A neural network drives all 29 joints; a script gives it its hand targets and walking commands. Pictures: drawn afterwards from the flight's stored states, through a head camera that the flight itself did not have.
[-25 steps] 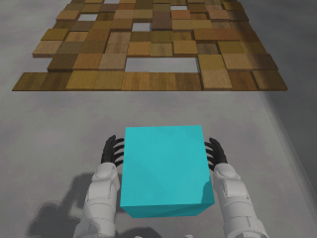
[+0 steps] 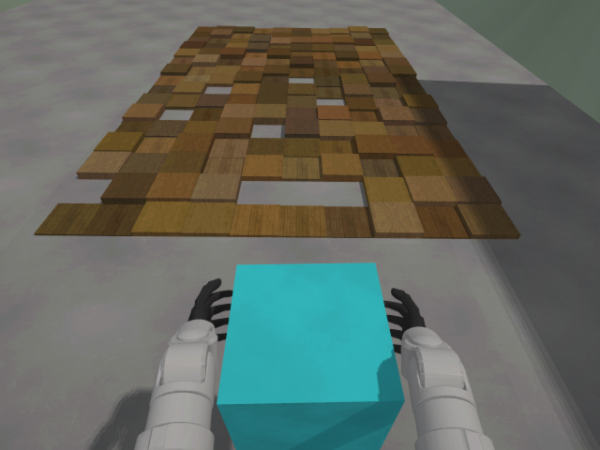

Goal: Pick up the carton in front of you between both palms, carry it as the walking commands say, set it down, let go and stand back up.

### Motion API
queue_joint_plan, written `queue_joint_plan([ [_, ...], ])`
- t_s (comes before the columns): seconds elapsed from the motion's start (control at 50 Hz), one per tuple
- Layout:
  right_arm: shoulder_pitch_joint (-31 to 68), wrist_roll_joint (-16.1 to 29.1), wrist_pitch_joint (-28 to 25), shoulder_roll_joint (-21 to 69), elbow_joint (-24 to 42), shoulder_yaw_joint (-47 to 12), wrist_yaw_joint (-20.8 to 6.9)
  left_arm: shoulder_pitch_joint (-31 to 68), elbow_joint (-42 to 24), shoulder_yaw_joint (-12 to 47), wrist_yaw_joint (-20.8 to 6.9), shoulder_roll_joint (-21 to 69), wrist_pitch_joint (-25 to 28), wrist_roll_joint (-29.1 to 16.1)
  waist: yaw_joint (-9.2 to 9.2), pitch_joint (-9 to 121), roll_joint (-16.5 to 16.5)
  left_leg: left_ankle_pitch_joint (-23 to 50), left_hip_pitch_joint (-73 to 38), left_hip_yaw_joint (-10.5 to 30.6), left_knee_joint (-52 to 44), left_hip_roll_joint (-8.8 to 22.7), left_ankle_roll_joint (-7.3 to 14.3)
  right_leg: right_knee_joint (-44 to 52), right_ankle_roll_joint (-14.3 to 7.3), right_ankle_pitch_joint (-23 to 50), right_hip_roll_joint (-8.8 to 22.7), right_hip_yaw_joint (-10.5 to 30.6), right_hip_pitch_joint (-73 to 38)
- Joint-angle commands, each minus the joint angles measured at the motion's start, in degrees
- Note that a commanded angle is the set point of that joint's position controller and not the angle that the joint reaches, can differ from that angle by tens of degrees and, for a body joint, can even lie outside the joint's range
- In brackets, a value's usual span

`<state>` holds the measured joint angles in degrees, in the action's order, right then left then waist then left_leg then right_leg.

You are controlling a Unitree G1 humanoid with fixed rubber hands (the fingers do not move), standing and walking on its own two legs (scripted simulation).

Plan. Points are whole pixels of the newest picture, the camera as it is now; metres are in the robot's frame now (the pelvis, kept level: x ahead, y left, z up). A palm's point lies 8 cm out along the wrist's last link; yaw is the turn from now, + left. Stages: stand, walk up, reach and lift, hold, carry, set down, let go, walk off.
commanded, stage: reach and lift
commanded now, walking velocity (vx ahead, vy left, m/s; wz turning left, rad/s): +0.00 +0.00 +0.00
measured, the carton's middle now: (307, 365) +0.28 +0.00 -0.06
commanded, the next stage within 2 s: hold in 0.80 s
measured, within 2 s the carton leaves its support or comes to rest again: neither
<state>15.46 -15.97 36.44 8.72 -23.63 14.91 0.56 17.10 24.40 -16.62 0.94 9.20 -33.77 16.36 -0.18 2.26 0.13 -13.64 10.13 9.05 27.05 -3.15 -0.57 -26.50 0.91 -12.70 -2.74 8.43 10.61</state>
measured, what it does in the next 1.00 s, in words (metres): stands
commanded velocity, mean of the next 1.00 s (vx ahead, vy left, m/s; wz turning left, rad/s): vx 0.00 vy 0.00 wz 0.00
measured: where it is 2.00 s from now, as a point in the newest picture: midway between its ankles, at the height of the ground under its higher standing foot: outside the picture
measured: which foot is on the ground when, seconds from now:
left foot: down 0.00-1.00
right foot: down 0.00-1.00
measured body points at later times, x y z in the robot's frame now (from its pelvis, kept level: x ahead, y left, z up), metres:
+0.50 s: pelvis +0.01 +0.00 +0.00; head -0.02 -0.01 +0.45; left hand +0.32 +0.15 +0.03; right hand +0.31 -0.15 +0.02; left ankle +0.01 +0.13 -0.74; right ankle +0.02 -0.13 -0.74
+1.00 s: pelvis +0.01 +0.00 +0.01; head -0.04 +0.00 +0.45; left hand +0.31 +0.16 +0.06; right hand +0.31 -0.15 +0.05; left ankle +0.02 +0.13 -0.74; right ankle +0.02 -0.13 -0.74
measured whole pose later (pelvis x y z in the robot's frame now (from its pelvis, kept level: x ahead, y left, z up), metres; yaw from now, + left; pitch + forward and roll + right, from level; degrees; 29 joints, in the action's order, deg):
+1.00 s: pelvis +0.01 +0.00 +0.01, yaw +0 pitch -6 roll +0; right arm 13.8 -14.9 43.7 8.4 -12.7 10.7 0.9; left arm 15.5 13.6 -13.3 0.5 8.8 -40.9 15.0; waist 0.3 1.3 0.3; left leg -11.4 2.9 8.2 20.4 -2.5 -0.3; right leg -20.1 0.8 -10.6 -2.0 8.1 3.5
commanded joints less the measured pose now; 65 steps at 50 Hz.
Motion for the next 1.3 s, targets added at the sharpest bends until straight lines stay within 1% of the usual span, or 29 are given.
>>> queue_joint_plan([
  [0.0, 41.0, 15.4, -4.3, 56.6, 4.6, -32.4, -15.7, 32.6, 1.9, 32.2, -16.3, 59.7, 0.8, -14.0, 0.37, 14.4, 0.5, 0.5, -0.4, -4.5, -3.9, -1.3, 0.3, 2.7, -1.0, -0.5, -2.0, -4.7, -3.2],
  [0.06, 41.2, 13.8, -3.9, 55.7, 2.0, -30.7, -15.6, 32.4, 5.1, 30.1, -16.4, 58.5, 0.4, -12.4, 0.31, 13.6, 0.0, -1.5, 0.1, -4.8, -4.6, -1.5, 0.4, 3.3, -0.8, -2.5, -1.9, -4.6, -3.0],
  [0.1, 41.1, 13.4, -3.7, 55.6, 1.4, -30.2, -15.5, 32.0, 6.1, 29.4, -16.4, 58.0, 0.2, -12.0, 0.29, 12.8, -0.4, -1.9, 0.1, -5.0, -4.9, -1.6, 0.5, 3.9, -0.5, -2.8, -1.8, -4.7, -3.0],
  [0.24, 36.9, 12.8, -2.1, 54.9, 0.9, -28.5, -14.9, 28.9, 5.3, 27.5, -16.3, 55.8, -1.2, -11.3, 0.34, 11.8, -0.6, 4.0, -2.1, -5.3, -6.2, -2.0, 0.1, 5.5, -0.1, 3.4, -1.7, -4.8, -5.3],
  [0.36, 33.5, 14.1, -1.2, 54.1, 6.3, -31.4, -14.1, 25.6, 0.4, 30.2, -15.9, 55.2, -2.0, -12.6, 0.28, 13.3, -0.3, 12.0, -5.1, -5.0, -6.4, -2.4, -0.4, 6.1, 0.2, 11.8, -2.0, -4.5, -8.9],
  [0.48, 30.0, 15.3, -0.5, 54.0, 10.1, -33.3, -13.8, 22.7, -3.5, 32.7, -15.7, 55.5, -2.6, -14.0, -0.29, 14.5, -0.2, 16.3, -7.1, -4.5, -6.8, -2.5, -0.5, 6.4, 0.4, 16.1, -2.3, -4.3, -10.7],
  [0.62, 26.8, 15.2, 0.8, 52.5, 11.5, -33.0, -14.0, 18.9, -4.8, 32.5, -15.3, 54.8, -3.9, -13.7, -0.08, 11.9, 0.2, 18.2, -7.7, -4.2, -8.1, -2.4, -0.8, 7.4, 0.4, 16.9, -2.6, -4.3, -11.2],
  [0.76, 28.4, 15.7, 1.3, 52.3, 13.5, -33.8, -14.4, 20.0, -6.7, 33.3, -15.1, 55.5, -4.6, -14.5, 0.09, 11.8, 0.5, 18.2, -8.5, -4.0, -8.4, -2.3, -0.9, 7.6, 0.2, 15.4, -3.0, -4.4, -10.6],
  [0.8, 29.7, 16.6, 1.4, 52.8, 15.0, -35.3, -14.5, 21.2, -8.3, 34.8, -15.1, 56.1, -4.8, -15.5, 0.25, 13.1, 0.6, 18.5, -9.2, -4.0, -8.2, -2.3, -1.0, 7.4, 0.2, 15.3, -3.1, -4.4, -10.8],
  [0.86, 31.7, 19.0, 2.5, 54.0, 19.1, -39.3, -14.4, 23.0, -12.2, 38.2, -14.9, 56.6, -5.8, -17.6, 0.71, 16.2, 0.6, 19.9, -10.9, -3.8, -8.0, -2.4, -1.1, 7.4, 0.4, 16.8, -3.2, -4.2, -12.1],
  [0.9, 31.2, 17.9, 4.0, 52.6, 17.5, -38.0, -14.1, 22.4, -10.6, 36.3, -14.7, 54.9, -7.3, -16.4, 0.76, 13.1, 0.2, 16.7, -9.7, -4.0, -8.8, -2.3, -0.9, 8.1, 0.3, 14.1, -3.0, -4.2, -11.3],
  [0.96, 30.2, 14.6, 5.4, 49.7, 11.5, -31.6, -13.9, 22.2, -5.7, 31.2, -14.7, 52.0, -8.8, -13.2, 0.23, 5.1, 0.0, 7.8, -6.5, -4.7, -10.3, -1.9, -0.7, 9.6, -0.1, 5.5, -2.6, -4.6, -8.4],
  [1.0, 31.5, 13.7, 5.5, 49.8, 8.6, -29.2, -14.3, 24.3, -3.7, 29.7, -15.2, 51.7, -8.8, -12.6, -0.07, 2.9, 0.2, 3.4, -4.9, -5.1, -10.7, -1.7, -0.6, 9.9, -0.2, 1.5, -2.4, -4.9, -7.4],
  [1.02, 32.7, 13.9, 5.3, 50.5, 8.2, -29.2, -14.5, 25.7, -3.5, 29.9, -15.5, 52.2, -8.6, -12.9, -0.2, 3.3, 0.3, 2.6, -4.8, -5.2, -10.6, -1.6, -0.6, 9.8, -0.2, 0.9, -2.2, -4.9, -7.5],
  [1.08, 35.8, 14.9, 4.5, 52.7, 9.6, -31.1, -15.0, 29.0, -4.3, 31.4, -16.3, 54.3, -7.8, -14.2, -0.04, 7.8, 0.2, 5.0, -5.9, -5.2, -9.7, -1.7, -0.5, 9.0, -0.2, 3.5, -2.1, -4.9, -9.1],
  [1.14, 38.1, 15.6, 3.8, 53.9, 11.3, -32.8, -15.0, 30.8, -5.5, 32.5, -16.4, 55.2, -7.1, -14.7, 0.39, 11.6, 0.1, 7.7, -7.0, -5.2, -8.9, -1.9, -0.5, 8.2, 0.0, 6.2, -2.3, -4.8, -10.2],
  [1.2, 38.9, 16.0, 3.6, 54.2, 11.7, -33.4, -14.9, 31.0, -5.4, 32.5, -16.2, 55.2, -6.8, -14.5, 0.72, 12.2, 0.2, 7.3, -7.1, -5.3, -8.7, -2.0, -0.3, 8.0, 0.1, 6.0, -2.3, -4.8, -10.4],
  [1.28, 37.8, 15.0, 4.1, 53.4, 9.5, -31.9, -14.7, 29.8, -3.4, 30.7, -16.1, 54.1, -7.2, -13.2, 0.92, 9.8, -0.1, 4.9, -6.2, -5.5, -9.2, -1.9, -0.1, 8.5, 0.1, 3.8, -2.2, -4.8, -9.6],
])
